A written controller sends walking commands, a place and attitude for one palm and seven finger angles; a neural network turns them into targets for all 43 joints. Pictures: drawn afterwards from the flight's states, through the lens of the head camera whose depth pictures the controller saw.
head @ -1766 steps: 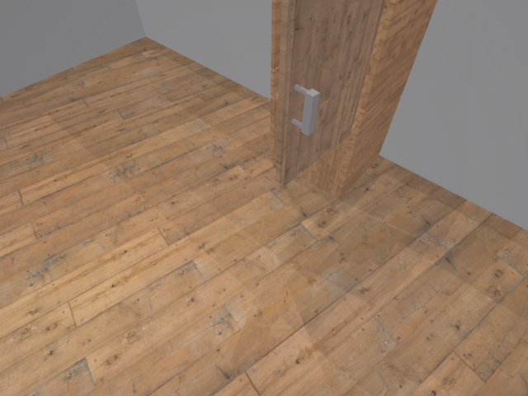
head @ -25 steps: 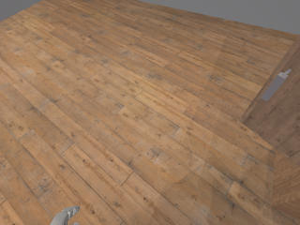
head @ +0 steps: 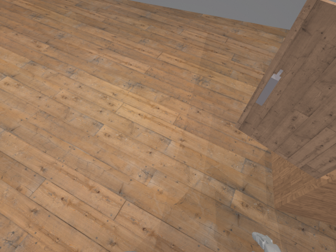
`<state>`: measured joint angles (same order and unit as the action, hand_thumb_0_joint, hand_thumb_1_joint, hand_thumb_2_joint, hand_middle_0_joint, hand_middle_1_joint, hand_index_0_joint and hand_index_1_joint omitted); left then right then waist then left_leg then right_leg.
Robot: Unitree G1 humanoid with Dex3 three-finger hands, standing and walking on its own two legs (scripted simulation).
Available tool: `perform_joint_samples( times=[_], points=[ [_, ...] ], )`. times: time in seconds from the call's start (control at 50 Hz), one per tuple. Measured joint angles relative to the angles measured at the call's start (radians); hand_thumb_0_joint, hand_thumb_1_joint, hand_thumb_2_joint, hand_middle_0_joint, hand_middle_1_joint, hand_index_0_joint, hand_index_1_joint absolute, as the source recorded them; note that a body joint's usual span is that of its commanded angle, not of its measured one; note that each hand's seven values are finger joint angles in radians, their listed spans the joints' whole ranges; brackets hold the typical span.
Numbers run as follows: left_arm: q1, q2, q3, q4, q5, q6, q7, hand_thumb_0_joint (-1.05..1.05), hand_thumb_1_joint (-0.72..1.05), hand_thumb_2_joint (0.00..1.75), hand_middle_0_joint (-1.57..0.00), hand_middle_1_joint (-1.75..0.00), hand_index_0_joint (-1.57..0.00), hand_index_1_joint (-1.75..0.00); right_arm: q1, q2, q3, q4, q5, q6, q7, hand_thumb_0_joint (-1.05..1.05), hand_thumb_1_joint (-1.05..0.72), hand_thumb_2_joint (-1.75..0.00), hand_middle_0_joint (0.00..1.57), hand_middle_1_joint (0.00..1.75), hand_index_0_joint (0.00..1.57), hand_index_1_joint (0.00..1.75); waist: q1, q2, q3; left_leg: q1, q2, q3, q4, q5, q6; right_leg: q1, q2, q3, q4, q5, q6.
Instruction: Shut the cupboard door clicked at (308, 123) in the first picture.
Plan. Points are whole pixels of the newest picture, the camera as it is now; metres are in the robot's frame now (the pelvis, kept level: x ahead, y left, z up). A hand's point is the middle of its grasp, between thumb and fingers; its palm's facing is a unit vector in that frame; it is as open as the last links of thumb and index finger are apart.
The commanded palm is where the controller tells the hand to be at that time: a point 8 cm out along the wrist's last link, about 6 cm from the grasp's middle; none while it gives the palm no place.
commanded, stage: turn to face it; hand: left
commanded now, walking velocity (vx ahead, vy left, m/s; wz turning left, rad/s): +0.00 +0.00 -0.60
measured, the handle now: (270, 87) +0.66 -0.30 -0.02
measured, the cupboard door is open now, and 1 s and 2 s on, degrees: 64 64 64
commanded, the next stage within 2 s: take the last steps up to it in 0.98 s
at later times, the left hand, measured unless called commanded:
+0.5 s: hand (126, 215) +0.22 +0.13 -0.15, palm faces -0.34 -0.90 -0.27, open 7.3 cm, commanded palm none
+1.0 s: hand (124, 221) +0.21 +0.14 -0.18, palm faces -0.42 -0.89 -0.19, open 7.3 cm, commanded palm none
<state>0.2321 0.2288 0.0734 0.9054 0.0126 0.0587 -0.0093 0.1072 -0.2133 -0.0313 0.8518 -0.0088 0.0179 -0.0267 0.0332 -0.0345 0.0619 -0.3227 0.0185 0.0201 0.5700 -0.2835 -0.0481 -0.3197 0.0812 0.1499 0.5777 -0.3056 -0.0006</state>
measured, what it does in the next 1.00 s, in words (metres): steps on the spot, turning right: right foot, then left foot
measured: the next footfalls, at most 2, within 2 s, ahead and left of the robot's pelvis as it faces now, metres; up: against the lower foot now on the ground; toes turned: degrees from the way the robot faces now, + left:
right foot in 0.46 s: +0.02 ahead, -0.13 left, +0.00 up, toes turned -23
left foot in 0.96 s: +0.16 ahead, +0.06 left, +0.00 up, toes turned -27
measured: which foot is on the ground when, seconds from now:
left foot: down 0.00-0.48, up 0.50-0.94, down 0.96-1.00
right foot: down 0.00-0.00, up 0.02-0.44, down 0.46-0.96, up 0.98-1.00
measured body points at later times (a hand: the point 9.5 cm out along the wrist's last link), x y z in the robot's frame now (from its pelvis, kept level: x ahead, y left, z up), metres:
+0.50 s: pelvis +0.02 -0.02 -0.01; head +0.06 -0.06 +0.44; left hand +0.23 +0.18 -0.13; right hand -0.05 -0.29 -0.16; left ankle +0.00 +0.11 -0.71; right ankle -0.02 -0.12 -0.73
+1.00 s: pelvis +0.08 -0.01 +0.00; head +0.12 -0.01 +0.45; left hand +0.23 +0.19 -0.16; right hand +0.04 -0.28 -0.13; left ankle +0.13 +0.07 -0.73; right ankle -0.02 -0.11 -0.72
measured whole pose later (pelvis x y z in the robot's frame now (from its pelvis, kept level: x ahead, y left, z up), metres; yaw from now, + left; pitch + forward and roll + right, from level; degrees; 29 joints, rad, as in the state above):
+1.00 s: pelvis +0.08 -0.01 +0.00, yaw -30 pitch +2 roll -1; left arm 0.25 0.22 0.06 0.95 0.01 0.05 0.00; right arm 0.16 -0.20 -0.02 0.91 -0.02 0.01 -0.03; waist 0.02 -0.04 0.03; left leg -0.32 0.02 0.06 0.60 -0.31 0.01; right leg -0.29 0.05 0.10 0.66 -0.43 0.00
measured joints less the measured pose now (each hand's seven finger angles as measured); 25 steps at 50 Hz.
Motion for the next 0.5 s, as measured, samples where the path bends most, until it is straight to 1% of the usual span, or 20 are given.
perform_joint_samples(
  times=[0.02,0.04,0.06,0.1,0.12,0.14,0.18,0.24,0.32,0.36,0.42,0.44,0.46,0.48,0.5],
  points=[
    [-0.006,0.011,0.004,0.006,-0.003,0.006,0.0,0.0,0.91,0.9,-0.2,-0.3,-0.21,-0.3,0.0,0.008,0.005,-0.002,-0.004,-0.007,-0.002,0.01,-0.9,-0.9,0.2,0.3,0.2,0.3,0.001,-0.017,0.004,0.002,-0.005,0.016,0.008,-0.008,0.033,-0.026,-0.005,-0.003,0.075,-0.076,0.007],
    [-0.011,0.021,0.009,0.01,-0.003,0.012,-0.001,0.0,0.91,0.9,-0.2,-0.3,-0.21,-0.3,0.003,0.012,0.012,-0.007,-0.01,-0.009,-0.002,0.01,-0.9,-0.9,0.2,0.3,0.2,0.3,0.003,-0.026,0.009,0.009,-0.002,0.031,0.017,-0.025,0.057,-0.058,-0.007,-0.022,0.179,-0.149,0.013],
    [-0.015,0.029,0.013,0.011,0.0,0.016,-0.004,0.0,0.91,0.9,-0.2,-0.3,-0.21,-0.3,0.008,0.017,0.019,-0.01,-0.015,-0.009,-0.003,0.01,-0.9,-0.9,0.2,0.3,0.2,0.3,0.005,-0.029,0.012,0.02,0.005,0.045,0.014,-0.036,0.071,-0.09,-0.01,-0.044,0.285,-0.183,0.022],
    [-0.021,0.042,0.021,0.012,0.005,0.021,-0.014,0.0,0.91,0.9,-0.2,-0.3,-0.21,-0.3,0.025,0.022,0.027,-0.014,-0.021,-0.009,-0.008,0.01,-0.9,-0.9,0.2,0.3,0.2,0.3,0.003,-0.025,0.014,0.047,0.024,0.064,-0.014,-0.038,0.079,-0.142,-0.022,-0.087,0.462,-0.189,0.041],
    [-0.026,0.047,0.023,0.009,0.005,0.023,-0.019,0.01,0.91,0.9,-0.2,-0.3,-0.2,-0.3,0.034,0.024,0.03,-0.014,-0.023,-0.009,-0.011,0.01,-0.9,-0.9,0.2,0.3,0.2,0.3,0.001,-0.02,0.016,0.061,0.032,0.072,-0.031,-0.032,0.078,-0.159,-0.033,-0.104,0.521,-0.179,0.049],
    [-0.03,0.052,0.025,0.006,0.006,0.024,-0.022,0.01,0.91,0.9,-0.2,-0.3,-0.2,-0.3,0.041,0.024,0.031,-0.013,-0.024,-0.009,-0.012,0.01,-0.9,-0.9,0.2,0.3,0.2,0.3,0.001,-0.016,0.019,0.073,0.04,0.081,-0.048,-0.026,0.078,-0.171,-0.044,-0.116,0.56,-0.166,0.057],
    [-0.04,0.058,0.027,-0.003,0.004,0.026,-0.027,0.0,0.91,0.9,-0.2,-0.3,-0.2,-0.3,0.056,0.023,0.031,-0.008,-0.024,-0.011,-0.014,0.01,-0.9,-0.9,0.2,0.3,0.2,0.3,-0.001,-0.005,0.025,0.094,0.056,0.102,-0.073,-0.017,0.077,-0.183,-0.067,-0.13,0.591,-0.14,0.067],
    [-0.056,0.064,0.029,-0.01,0.003,0.03,-0.031,0.0,0.91,0.9,-0.19,-0.3,-0.2,-0.3,0.079,0.02,0.026,0.005,-0.022,-0.012,-0.012,0.01,-0.9,-0.9,0.2,0.3,0.2,0.3,-0.008,0.007,0.033,0.118,0.076,0.14,-0.089,-0.02,0.073,-0.18,-0.097,-0.144,0.561,-0.114,0.073],
    [-0.086,0.061,0.025,-0.013,0.004,0.037,-0.035,0.0,0.92,0.9,-0.19,-0.3,-0.2,-0.3,0.113,0.01,0.014,0.028,-0.025,-0.01,-0.007,0.01,-0.9,-0.9,0.2,0.3,0.2,0.3,-0.028,0.021,0.039,0.137,0.099,0.192,-0.075,-0.042,0.062,-0.148,-0.122,-0.169,0.441,-0.104,0.067],
    [-0.104,0.053,0.021,-0.016,0.005,0.036,-0.037,0.0,0.92,0.9,-0.19,-0.3,-0.2,-0.3,0.132,-0.001,0.007,0.042,-0.026,-0.007,-0.004,0.01,-0.9,-0.9,0.2,0.3,0.2,0.3,-0.04,0.031,0.04,0.142,0.11,0.216,-0.056,-0.059,0.053,-0.12,-0.123,-0.187,0.36,-0.105,0.059],
    [-0.126,0.037,0.009,-0.025,0.004,0.027,-0.039,0.0,0.92,0.9,-0.19,-0.3,-0.2,-0.3,0.155,-0.023,-0.006,0.064,-0.027,0.0,0.002,0.01,-0.9,-0.9,0.2,0.3,0.2,0.3,-0.056,0.052,0.04,0.144,0.131,0.254,-0.009,-0.095,0.034,-0.061,-0.113,-0.216,0.22,-0.093,0.038],
    [-0.13,0.032,0.005,-0.03,0.003,0.022,-0.04,0.0,0.92,0.9,-0.19,-0.3,-0.2,-0.3,0.163,-0.033,-0.01,0.07,-0.026,0.002,0.003,0.01,-0.9,-0.9,0.2,0.3,0.2,0.3,-0.059,0.06,0.037,0.142,0.139,0.267,0.015,-0.112,0.025,-0.034,-0.106,-0.226,0.159,-0.062,0.029],
    [-0.13,0.029,0.0,-0.038,0.003,0.012,-0.041,0.0,0.92,0.9,-0.19,-0.3,-0.2,-0.3,0.174,-0.042,-0.014,0.074,-0.023,0.005,0.005,0.01,-0.9,-0.9,0.2,0.3,0.2,0.3,-0.061,0.067,0.031,0.133,0.148,0.277,0.053,-0.134,0.015,0.002,-0.101,-0.234,0.079,0.001,0.017],
    [-0.13,0.026,-0.005,-0.044,0.006,-0.003,-0.038,0.0,0.91,0.9,-0.19,-0.3,-0.2,-0.3,0.181,-0.051,-0.018,0.08,-0.018,0.01,0.008,0.01,-0.9,-0.9,0.2,0.3,0.2,0.3,-0.06,0.073,0.025,0.106,0.16,0.269,0.121,-0.154,0.006,0.021,-0.094,-0.232,0.043,-0.023,0.0],
    [-0.133,0.017,-0.01,-0.043,0.004,-0.018,-0.03,0.0,0.91,0.9,-0.19,-0.3,-0.2,-0.3,0.173,-0.063,-0.022,0.088,-0.014,0.022,0.007,0.01,-0.9,-0.9,0.2,0.3,0.2,0.3,-0.06,0.089,0.028,0.062,0.16,0.219,0.226,-0.211,-0.006,0.011,-0.082,-0.225,0.065,-0.049,-0.017]
  ],
)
